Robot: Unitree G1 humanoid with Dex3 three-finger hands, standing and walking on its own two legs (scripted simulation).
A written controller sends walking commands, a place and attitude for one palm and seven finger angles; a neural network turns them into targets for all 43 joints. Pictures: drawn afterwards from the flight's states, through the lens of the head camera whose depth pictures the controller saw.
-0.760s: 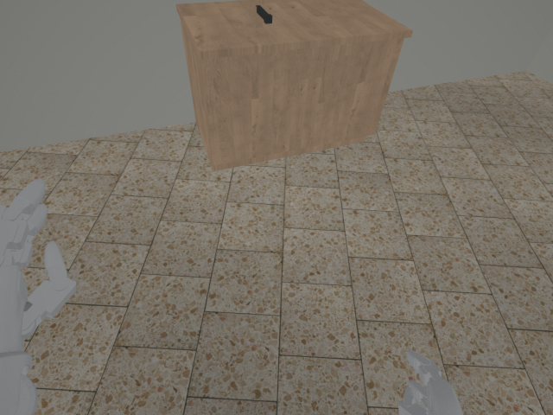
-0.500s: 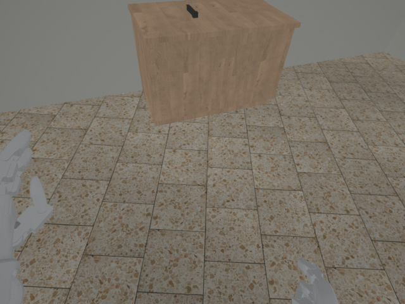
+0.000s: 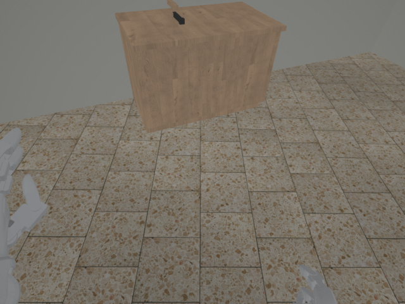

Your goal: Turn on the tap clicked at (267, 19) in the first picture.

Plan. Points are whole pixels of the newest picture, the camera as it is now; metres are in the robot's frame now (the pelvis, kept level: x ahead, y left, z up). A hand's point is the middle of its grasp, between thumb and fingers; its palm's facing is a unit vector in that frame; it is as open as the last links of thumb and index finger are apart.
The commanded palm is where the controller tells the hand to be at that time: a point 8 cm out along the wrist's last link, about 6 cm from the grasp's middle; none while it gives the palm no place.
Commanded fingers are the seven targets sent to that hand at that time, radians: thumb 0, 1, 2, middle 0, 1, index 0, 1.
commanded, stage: walk to a spot facing it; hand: left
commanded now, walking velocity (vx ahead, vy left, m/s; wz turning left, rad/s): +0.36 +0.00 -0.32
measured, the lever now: (181, 21) +1.53 +0.22 +0.01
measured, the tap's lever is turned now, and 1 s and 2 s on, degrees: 0 0 0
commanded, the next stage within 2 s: none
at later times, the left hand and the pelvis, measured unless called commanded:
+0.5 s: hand (105, 127) +0.37 +0.22 +0.18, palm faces +0.32 -0.87 -0.38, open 7.5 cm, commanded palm +0.33 +0.25 +0.19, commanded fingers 0.00 0.90 0.90 -0.20 -0.30 -0.20 -0.30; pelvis +0.13 +0.00 +0.00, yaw -8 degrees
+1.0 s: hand (184, 85) +0.54 +0.08 +0.18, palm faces +0.19 -0.83 -0.52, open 7.5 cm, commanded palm +0.49 +0.15 +0.19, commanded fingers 0.00 0.90 0.90 -0.20 -0.30 -0.20 -0.30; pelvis +0.28 -0.09 +0.00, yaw -11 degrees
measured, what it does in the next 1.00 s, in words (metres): walks ahead: left foot, then right foot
